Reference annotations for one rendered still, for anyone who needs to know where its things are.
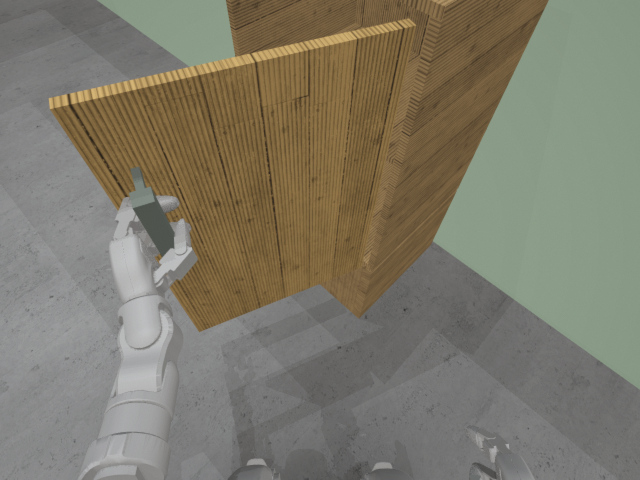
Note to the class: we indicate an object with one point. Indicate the robot left forearm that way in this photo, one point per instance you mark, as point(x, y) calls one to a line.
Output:
point(133, 440)

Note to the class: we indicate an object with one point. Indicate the cupboard door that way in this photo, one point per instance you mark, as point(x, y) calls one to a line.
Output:
point(276, 158)

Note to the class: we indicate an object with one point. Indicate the robot left hand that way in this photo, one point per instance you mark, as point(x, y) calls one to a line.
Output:
point(132, 254)

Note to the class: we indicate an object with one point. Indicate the robot shin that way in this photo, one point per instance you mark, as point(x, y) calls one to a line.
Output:
point(256, 461)
point(382, 465)

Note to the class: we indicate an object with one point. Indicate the handle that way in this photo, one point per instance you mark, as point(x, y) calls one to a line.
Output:
point(151, 214)

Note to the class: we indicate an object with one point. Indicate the left robot shin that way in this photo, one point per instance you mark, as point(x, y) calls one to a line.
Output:
point(256, 461)

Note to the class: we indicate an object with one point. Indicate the robot right hand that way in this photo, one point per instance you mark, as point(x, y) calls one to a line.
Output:
point(509, 466)

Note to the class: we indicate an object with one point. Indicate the right robot shin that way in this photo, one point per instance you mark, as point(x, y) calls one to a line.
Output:
point(382, 465)

